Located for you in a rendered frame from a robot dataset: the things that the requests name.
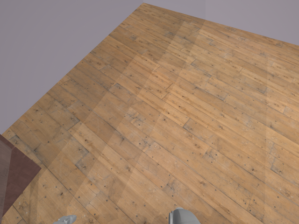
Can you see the robot right thigh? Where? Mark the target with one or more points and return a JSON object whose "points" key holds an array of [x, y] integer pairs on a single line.
{"points": [[182, 216]]}

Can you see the robot left hand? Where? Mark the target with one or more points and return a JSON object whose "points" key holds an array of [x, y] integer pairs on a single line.
{"points": [[66, 219]]}

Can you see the cupboard door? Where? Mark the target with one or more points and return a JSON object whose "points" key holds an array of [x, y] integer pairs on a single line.
{"points": [[5, 156]]}

